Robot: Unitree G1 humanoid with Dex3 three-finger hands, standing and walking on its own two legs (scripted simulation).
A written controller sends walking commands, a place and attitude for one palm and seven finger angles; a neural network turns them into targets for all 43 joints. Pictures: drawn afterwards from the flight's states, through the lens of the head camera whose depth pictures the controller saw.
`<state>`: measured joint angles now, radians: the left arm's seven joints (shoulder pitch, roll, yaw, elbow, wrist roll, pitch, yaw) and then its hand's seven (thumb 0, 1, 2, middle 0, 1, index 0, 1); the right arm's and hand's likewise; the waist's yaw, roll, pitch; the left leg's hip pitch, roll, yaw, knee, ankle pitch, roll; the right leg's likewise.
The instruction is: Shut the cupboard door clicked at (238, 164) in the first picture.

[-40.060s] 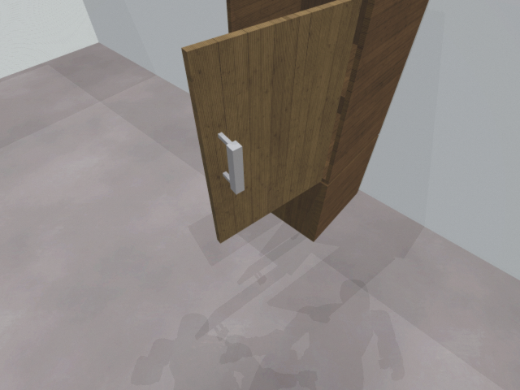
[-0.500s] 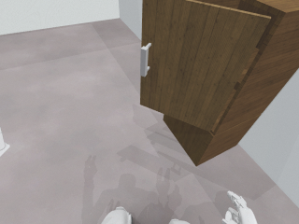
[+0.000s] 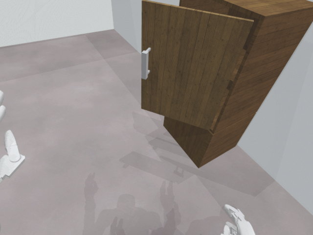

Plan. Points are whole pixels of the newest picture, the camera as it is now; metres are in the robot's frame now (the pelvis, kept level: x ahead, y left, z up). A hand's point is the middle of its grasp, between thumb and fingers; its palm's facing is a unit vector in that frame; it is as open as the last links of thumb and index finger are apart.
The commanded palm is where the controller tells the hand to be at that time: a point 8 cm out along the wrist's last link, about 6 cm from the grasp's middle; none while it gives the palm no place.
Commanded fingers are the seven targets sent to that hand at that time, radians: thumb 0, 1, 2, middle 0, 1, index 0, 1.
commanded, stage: stop stepping back and stand still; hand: left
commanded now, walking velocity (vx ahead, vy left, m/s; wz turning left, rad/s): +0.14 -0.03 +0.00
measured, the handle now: (146, 63) +0.85 +0.10 +0.00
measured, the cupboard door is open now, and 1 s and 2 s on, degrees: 37 37 37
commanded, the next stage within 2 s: let the arm hang, fingers relaxed in 0.52 s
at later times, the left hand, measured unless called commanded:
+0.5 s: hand out of the picture +0.16 +0.28 +0.17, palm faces +0.50 -0.79 -0.36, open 7.5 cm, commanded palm +0.11 +0.31 +0.19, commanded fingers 0.00 0.90 0.90 -0.20 -0.30 -0.20 -0.30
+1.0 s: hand out of the picture -0.03 +0.19 -0.19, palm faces +0.04 -0.99 -0.16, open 7.1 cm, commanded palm none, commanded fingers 0.00 0.90 0.90 -0.20 -0.30 -0.20 -0.30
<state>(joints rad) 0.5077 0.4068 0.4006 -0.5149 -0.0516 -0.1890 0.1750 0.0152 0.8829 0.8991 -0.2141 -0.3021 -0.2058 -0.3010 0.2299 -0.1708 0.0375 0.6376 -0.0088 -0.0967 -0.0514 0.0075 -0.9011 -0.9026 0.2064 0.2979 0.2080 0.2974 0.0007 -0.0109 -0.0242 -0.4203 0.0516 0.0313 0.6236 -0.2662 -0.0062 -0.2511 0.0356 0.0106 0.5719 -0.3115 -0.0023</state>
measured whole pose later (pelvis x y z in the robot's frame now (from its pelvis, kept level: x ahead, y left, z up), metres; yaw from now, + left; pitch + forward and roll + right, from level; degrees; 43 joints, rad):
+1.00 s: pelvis -0.04 +0.01 -0.01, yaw +1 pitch -1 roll -1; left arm 0.36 0.20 0.05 0.91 0.03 0.08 0.01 0.00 0.98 0.90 -0.21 -0.30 -0.20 -0.30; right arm 0.36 -0.21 -0.01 0.96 -0.05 0.07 -0.02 0.01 -0.91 -0.90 0.20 0.30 0.20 0.30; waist -0.03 -0.06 0.03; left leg -0.48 0.02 0.05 0.59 -0.10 0.04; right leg -0.35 0.03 -0.04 0.88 -0.49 -0.04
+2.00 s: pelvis -0.06 +0.03 +0.02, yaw -2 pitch -2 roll +0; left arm 0.28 0.21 0.02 1.16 0.01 0.01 0.02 0.01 0.90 0.90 -0.20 -0.30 -0.20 -0.30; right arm 0.29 -0.20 -0.01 1.16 -0.01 0.01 -0.03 0.00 -0.91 -0.90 0.20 0.30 0.20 0.30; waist -0.01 -0.01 0.07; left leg -0.18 0.00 0.04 0.38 -0.17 0.02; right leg -0.11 0.01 0.01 0.36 -0.22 -0.01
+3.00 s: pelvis -0.06 +0.03 +0.01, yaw +15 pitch +2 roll -1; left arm 0.15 0.24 0.08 0.93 0.03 0.04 0.02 0.01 0.90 0.90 -0.20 -0.30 -0.19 -0.30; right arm 0.24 -0.19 -0.05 0.96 -0.04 0.04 -0.01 0.00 -0.91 -0.90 0.20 0.30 0.20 0.30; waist -0.03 0.00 0.11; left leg -0.34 -0.05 -0.08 0.47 -0.16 0.04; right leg -0.45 -0.03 0.01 0.97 -0.41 0.05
